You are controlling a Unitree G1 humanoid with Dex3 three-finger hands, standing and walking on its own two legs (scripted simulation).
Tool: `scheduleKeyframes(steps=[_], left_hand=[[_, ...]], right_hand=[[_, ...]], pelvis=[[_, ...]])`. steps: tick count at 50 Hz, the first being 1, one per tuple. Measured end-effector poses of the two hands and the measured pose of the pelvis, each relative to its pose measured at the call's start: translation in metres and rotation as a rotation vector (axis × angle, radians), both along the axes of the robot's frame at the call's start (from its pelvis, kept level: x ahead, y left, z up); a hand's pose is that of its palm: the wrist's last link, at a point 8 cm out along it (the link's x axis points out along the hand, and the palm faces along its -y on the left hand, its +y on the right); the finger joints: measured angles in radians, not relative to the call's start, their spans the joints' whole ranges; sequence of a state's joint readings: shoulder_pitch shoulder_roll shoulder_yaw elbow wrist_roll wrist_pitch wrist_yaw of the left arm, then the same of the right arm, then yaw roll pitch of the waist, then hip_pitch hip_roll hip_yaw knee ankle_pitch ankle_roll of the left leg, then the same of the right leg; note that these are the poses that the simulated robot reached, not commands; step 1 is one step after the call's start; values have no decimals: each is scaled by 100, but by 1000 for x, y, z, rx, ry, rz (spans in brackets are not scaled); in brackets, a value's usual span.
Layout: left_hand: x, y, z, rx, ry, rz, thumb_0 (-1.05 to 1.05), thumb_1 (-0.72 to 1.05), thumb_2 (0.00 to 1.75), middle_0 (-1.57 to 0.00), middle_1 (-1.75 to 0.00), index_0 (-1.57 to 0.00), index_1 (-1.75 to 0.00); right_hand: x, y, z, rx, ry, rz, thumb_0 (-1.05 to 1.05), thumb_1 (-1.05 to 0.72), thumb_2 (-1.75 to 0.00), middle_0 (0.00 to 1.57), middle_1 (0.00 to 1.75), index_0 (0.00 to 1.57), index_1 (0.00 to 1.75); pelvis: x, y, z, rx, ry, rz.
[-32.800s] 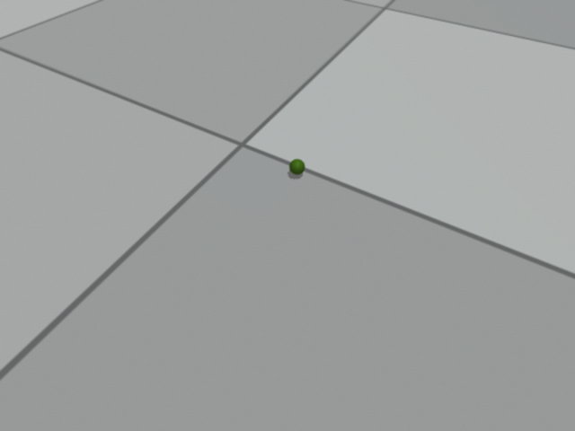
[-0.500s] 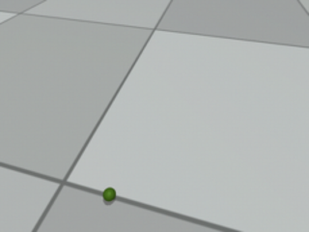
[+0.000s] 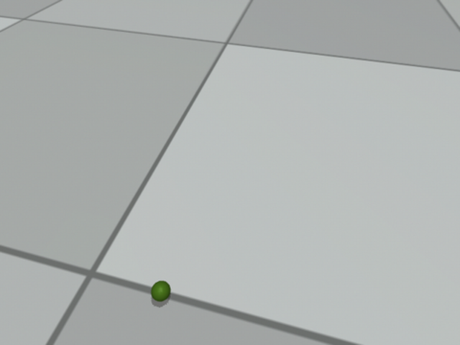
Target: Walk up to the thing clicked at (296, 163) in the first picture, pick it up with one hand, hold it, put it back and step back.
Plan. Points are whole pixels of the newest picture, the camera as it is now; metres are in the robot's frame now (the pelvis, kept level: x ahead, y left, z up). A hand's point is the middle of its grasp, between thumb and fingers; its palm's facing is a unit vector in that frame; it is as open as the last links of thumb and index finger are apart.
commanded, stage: stand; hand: left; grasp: from above
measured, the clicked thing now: (160, 290) +0.45 +0.28 -0.74
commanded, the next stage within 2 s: step back in 0.38 s
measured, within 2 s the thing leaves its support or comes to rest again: neither
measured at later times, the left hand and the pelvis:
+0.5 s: hand out of the picture +0.05 +0.25 -0.17, palm faces +0.03 -0.94 -0.34, open 7.4 cm; pelvis -0.03 +0.00 -0.01, yaw +0 degrees
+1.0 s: hand out of the picture +0.04 +0.29 -0.18, palm faces -0.10 -0.93 -0.35, open 7.4 cm; pelvis -0.11 +0.04 -0.01, yaw -4 degrees
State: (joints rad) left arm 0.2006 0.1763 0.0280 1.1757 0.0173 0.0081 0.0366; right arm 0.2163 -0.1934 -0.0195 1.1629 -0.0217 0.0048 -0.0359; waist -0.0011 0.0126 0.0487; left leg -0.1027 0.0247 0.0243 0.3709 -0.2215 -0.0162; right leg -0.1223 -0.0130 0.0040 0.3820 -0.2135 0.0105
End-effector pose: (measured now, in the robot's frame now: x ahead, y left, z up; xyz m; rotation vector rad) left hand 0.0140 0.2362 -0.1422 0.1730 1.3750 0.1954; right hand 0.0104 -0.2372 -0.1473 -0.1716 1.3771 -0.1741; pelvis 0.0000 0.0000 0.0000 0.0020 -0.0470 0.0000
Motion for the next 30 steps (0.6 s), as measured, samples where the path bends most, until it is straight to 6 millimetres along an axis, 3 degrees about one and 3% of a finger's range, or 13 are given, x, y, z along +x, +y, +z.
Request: scheduleKeyframes(steps=[19,30], left_hand=[[11,29,9,59,-62,-31,0,90,89,-20,-30,-20,-30],[43,76,19,161,-170,-85,0,90,89,-20,-30,-20,-30]], right_hand=[[7,-26,10,-57,-59,9,0,-90,-90,21,30,20,30],[30,-73,20,-163,-141,41,0,-90,-90,21,30,20,30]], pelvis=[[-9,1,0,2,-11,-4],[-44,3,-14,-6,19,-9]])
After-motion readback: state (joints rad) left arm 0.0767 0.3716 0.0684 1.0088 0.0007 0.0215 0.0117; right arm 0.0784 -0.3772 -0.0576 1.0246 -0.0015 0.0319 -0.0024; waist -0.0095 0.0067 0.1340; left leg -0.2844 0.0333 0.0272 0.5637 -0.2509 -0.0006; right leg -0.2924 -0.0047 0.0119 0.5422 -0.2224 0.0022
